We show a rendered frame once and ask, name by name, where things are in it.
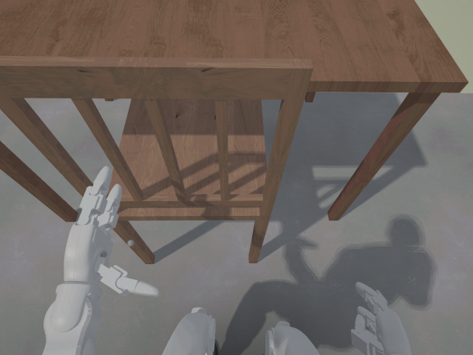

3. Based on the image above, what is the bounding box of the robot right thigh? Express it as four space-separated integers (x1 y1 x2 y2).
265 326 320 355

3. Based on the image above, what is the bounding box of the chair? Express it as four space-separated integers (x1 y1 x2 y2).
0 56 313 264

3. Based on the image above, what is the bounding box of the left robot forearm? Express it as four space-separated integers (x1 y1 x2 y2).
42 281 103 355

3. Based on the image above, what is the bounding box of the table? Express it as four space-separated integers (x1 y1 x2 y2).
0 0 468 222

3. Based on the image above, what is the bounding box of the left robot hand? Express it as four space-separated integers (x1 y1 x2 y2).
64 166 160 297

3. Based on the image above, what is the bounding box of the right robot hand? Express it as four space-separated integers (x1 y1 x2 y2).
351 282 412 355

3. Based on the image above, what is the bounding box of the robot thigh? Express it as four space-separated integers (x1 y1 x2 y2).
265 326 320 355
162 313 216 355

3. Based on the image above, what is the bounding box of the robot left thigh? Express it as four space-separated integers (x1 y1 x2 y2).
162 313 216 355

